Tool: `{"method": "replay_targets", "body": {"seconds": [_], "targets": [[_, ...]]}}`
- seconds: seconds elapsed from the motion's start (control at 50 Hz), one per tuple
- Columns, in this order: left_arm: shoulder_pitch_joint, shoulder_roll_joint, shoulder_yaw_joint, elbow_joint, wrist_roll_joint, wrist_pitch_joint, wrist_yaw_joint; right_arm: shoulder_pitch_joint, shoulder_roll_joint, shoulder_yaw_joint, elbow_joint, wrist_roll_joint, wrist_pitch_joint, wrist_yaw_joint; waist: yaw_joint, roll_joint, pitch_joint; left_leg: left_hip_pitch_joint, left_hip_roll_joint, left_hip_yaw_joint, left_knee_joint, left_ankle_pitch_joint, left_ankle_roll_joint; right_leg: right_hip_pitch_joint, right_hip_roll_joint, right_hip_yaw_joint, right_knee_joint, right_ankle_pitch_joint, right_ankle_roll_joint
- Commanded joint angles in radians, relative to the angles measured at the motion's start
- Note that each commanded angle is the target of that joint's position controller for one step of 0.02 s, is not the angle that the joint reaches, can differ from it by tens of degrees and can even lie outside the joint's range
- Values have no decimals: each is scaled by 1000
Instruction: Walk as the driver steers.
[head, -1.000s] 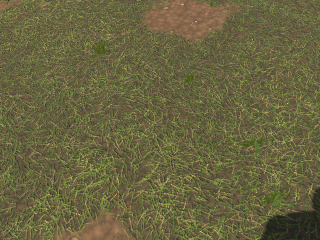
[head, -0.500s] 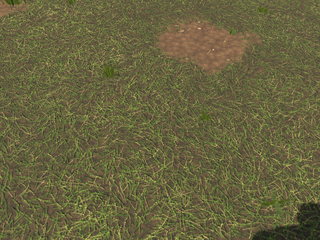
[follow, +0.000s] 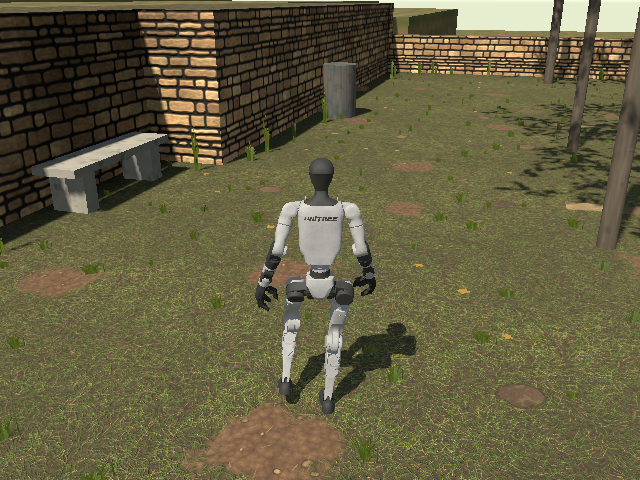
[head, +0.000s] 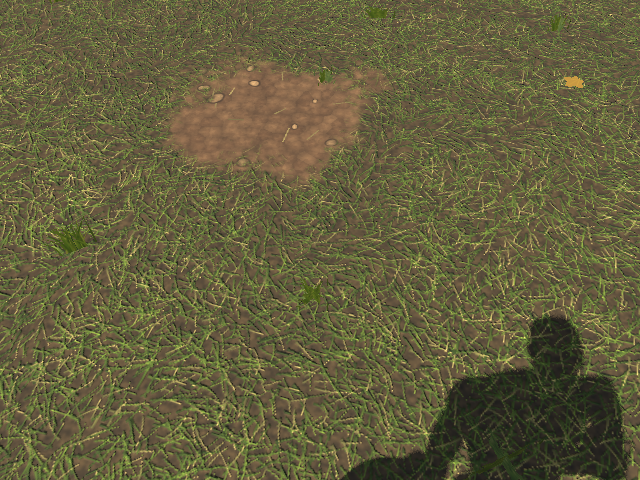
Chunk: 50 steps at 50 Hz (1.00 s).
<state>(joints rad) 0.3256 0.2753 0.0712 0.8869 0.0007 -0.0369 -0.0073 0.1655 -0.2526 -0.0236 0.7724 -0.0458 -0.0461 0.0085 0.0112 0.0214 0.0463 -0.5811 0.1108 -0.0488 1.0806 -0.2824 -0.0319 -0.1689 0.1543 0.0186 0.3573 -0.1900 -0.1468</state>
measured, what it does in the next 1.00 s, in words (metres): walks ahead: left foot, then right foot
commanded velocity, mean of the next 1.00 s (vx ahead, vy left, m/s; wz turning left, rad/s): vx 0.50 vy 0.00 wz -0.25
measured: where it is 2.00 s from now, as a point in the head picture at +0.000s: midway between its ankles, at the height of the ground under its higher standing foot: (366, 264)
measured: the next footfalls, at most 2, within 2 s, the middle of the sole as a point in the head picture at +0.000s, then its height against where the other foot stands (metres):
left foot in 0.28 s outside the picture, level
right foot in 0.78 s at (427, 466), level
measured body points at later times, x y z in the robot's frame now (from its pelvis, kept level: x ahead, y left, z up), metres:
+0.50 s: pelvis +0.27 +0.04 +0.00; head +0.30 +0.05 +0.45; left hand +0.45 +0.28 -0.12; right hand +0.28 -0.24 -0.11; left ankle +0.31 +0.14 -0.74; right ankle +0.23 -0.07 -0.66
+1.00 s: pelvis +0.50 -0.08 +0.01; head +0.51 -0.10 +0.46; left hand +0.62 +0.17 -0.11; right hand +0.50 -0.35 -0.13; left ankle +0.54 +0.06 -0.66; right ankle +0.46 -0.15 -0.74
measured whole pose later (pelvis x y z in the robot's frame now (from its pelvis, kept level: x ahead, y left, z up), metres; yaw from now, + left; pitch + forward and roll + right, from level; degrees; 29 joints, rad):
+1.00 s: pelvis +0.50 -0.08 +0.01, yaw -12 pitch +1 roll +0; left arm 0.30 0.23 0.03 0.85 0.02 -0.09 0.01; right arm 0.29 -0.27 -0.07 0.86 -0.03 -0.01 0.04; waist 0.00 0.04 0.02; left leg -0.55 0.06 0.00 1.08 -0.25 0.05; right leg -0.14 0.01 -0.16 0.32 -0.20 -0.06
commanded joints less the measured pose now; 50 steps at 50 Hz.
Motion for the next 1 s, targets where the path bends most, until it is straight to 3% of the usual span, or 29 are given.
{"method": "replay_targets", "body": {"seconds": [0.02,0.12,0.18,0.22,0.26,0.28,0.3,0.32,0.34,0.36,0.38,0.42,0.48,0.56,0.6,0.64,0.68,0.72,0.74,0.76,0.78,0.8,0.82,0.84,0.86,0.88,0.92,1.0], "targets": [[30,145,32,-54,-2,-23,2,-2,-74,-15,-60,-2,15,5,-11,-52,-6,-39,-11,56,-123,104,-33,-19,-239,233,-153,361,-127],[122,152,36,-46,2,-15,6,-179,-75,-6,-120,10,8,11,70,-87,-14,-75,-50,52,-350,246,-29,100,-234,272,-103,380,-86],[139,165,39,-52,13,-12,13,-236,-90,-3,-150,17,-5,12,85,-94,-14,-51,-79,40,-444,233,-9,161,-262,320,-50,435,-78],[96,182,43,-70,18,-14,21,-182,-116,-9,-144,20,-14,9,43,-105,-20,68,-95,21,-521,188,15,144,-277,352,-7,455,-47],[34,199,46,-89,16,-22,14,15,-159,-29,-85,21,-27,-6,-54,-85,-95,353,-139,40,-595,134,52,74,-233,339,168,574,-3],[28,171,37,-95,6,-30,4,154,-202,-44,-58,7,-41,-20,-121,-15,-187,571,-54,-34,-638,102,87,-17,-162,282,383,483,23],[74,71,11,-131,-18,-37,1,279,-284,-62,-66,-18,-41,-37,-139,135,-340,818,225,-351,-687,-122,147,-208,-70,171,684,67,52],[143,82,9,-157,-9,-30,1,219,-315,-75,-64,-6,-23,-33,-57,329,-378,853,349,-760,-822,-183,239,-420,-1,100,844,-369,60],[120,137,16,-114,18,-11,9,134,-211,-58,-86,2,-13,-28,-35,120,-213,713,316,-653,-819,-294,234,-481,-99,111,918,-287,56],[54,135,16,-114,25,-5,-3,87,-137,-40,-90,11,-12,-24,-39,16,-106,586,258,-487,-833,-236,216,-466,-130,94,890,-204,63],[32,113,13,-120,24,0,-12,65,-110,-31,-84,9,-14,-22,-21,18,-55,504,208,-353,-860,-109,190,-439,-160,82,843,-165,70],[23,94,9,-123,39,22,-29,90,-105,-29,-54,15,-30,-22,-7,82,-26,438,153,-187,-886,77,171,-406,-190,61,812,-136,87],[-39,77,3,-157,36,37,-45,129,-117,-38,-27,29,-56,-11,-4,80,-29,456,159,-78,-916,236,189,-460,-204,52,795,-69,99],[-156,43,-15,-196,37,29,-53,187,-110,-37,16,22,-61,0,-24,63,-2,470,129,28,-945,318,202,-508,-195,58,618,46,116],[-223,25,-30,-215,39,21,-57,194,-113,-36,35,29,-60,5,-27,69,10,448,97,79,-945,349,193,-444,-187,12,453,106,119],[-295,19,-41,-231,42,15,-61,223,-132,-40,59,38,-53,7,-42,76,14,447,89,78,-940,380,194,-372,-194,-66,331,115,116],[-330,27,-44,-240,40,8,-54,265,-153,-45,83,36,-45,8,-54,74,17,490,113,45,-905,450,196,-330,-186,-82,265,85,109],[-308,44,-41,-236,39,-4,-42,276,-180,-52,101,31,-35,5,-37,79,6,536,133,18,-834,550,190,-271,-165,-84,209,14,91],[-239,56,-34,-213,42,-13,-33,272,-185,-53,108,32,-30,4,1,71,-25,541,121,23,-744,640,179,-174,-144,-86,153,2,79],[-97,83,-21,-162,54,-28,-21,275,-169,-48,114,38,-27,4,63,28,-105,495,73,59,-568,657,158,25,-136,-78,89,38,57],[74,156,1,-128,77,-38,-5,261,-121,-33,81,46,-31,6,132,-63,-239,328,19,91,-311,402,135,280,-318,104,67,-57,14],[117,265,25,-131,80,-34,11,339,7,-4,36,64,-30,9,97,-297,-353,-6,-134,137,1,-238,97,518,-617,518,-20,-93,-73],[103,230,25,-131,44,-22,14,311,-115,-39,63,44,-13,-7,112,-179,-324,-61,-117,16,116,-245,113,415,-610,567,-57,-115,-94],[21,150,2,-132,36,-24,13,257,-119,-47,56,44,-11,-4,69,-133,-179,-85,-72,-11,119,-162,122,303,-550,414,-74,-91,-68],[-33,90,-13,-130,30,-32,9,236,-93,-43,61,46,-11,1,41,-124,-97,-66,-43,-2,77,-96,117,198,-499,295,-116,-16,-41],[-63,57,-21,-128,29,-39,10,230,-86,-47,71,38,-1,5,19,-130,-62,-35,-28,4,47,-59,108,137,-459,213,-144,27,-11],[-69,39,-25,-114,25,-54,14,247,-64,-49,81,20,24,18,-16,-135,-43,11,-25,13,43,-18,89,70,-428,111,-175,133,4],[-21,57,-13,-76,15,-78,18,135,-35,-50,38,14,44,39,-26,-100,-9,-91,-8,22,11,103,68,81,-430,-7,-221,215,-12]]}}
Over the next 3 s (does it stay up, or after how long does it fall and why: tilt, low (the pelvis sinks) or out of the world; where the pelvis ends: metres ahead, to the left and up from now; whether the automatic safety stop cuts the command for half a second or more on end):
stays up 1.55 -0.19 0.00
